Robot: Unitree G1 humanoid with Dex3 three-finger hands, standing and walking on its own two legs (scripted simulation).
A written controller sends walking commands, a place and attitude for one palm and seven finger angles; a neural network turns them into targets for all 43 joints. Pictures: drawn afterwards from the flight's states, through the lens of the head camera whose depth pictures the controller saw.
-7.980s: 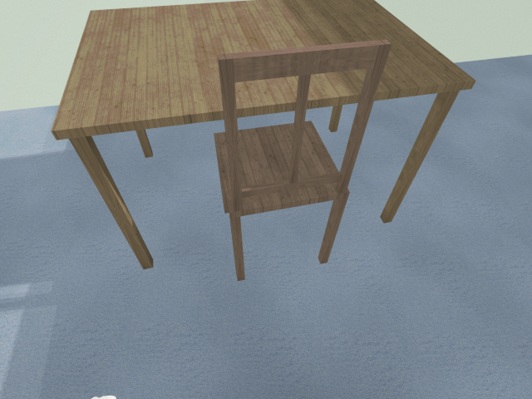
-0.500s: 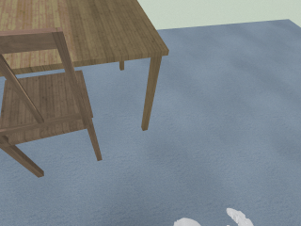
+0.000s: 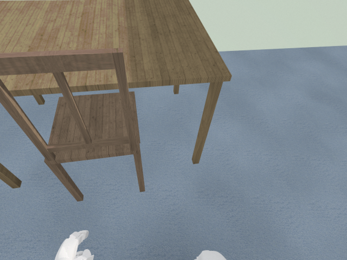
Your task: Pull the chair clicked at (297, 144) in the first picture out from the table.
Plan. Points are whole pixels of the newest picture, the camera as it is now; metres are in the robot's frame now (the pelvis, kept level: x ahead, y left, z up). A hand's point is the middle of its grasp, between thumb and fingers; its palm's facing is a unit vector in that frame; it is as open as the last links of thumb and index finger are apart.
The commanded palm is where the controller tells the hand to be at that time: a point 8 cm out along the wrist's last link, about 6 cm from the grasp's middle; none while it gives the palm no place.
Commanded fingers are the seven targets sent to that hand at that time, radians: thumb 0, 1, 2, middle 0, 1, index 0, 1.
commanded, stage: turn to face it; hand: left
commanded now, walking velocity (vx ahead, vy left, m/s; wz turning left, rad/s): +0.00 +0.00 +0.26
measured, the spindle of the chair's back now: (75, 112) +0.58 +0.32 -0.06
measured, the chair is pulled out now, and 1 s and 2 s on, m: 0.00 0.00 0.00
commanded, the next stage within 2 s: take the last steps up to it in 0.16 s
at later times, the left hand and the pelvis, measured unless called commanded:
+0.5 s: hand out of the picture +0.04 +0.12 -0.15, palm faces +0.17 -0.94 -0.29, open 7.4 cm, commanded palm none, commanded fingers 0.00 0.90 0.90 -0.20 -0.30 -0.20 -0.30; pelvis +0.02 -0.08 +0.00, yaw +8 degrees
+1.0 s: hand out of the picture -0.05 +0.13 -0.18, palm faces +0.35 -0.92 -0.17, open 7.4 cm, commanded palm none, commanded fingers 0.00 0.90 0.90 -0.20 -0.30 -0.20 -0.30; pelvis +0.12 +0.03 -0.02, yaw +12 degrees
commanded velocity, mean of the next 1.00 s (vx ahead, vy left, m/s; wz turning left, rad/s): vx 0.12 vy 0.03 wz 0.13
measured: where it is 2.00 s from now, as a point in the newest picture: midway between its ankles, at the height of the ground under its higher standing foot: outside the picture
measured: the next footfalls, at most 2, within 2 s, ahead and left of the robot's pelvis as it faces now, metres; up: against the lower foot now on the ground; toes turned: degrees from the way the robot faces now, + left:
right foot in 0.34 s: +0.04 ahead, -0.17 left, +0.00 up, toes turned +7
left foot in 0.92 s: +0.18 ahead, +0.12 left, +0.00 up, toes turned +13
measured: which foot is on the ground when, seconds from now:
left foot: down 0.00-0.32, up 0.34-0.90, down 0.92-1.00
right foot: up 0.00-0.32, down 0.34-0.94, up 0.96-1.00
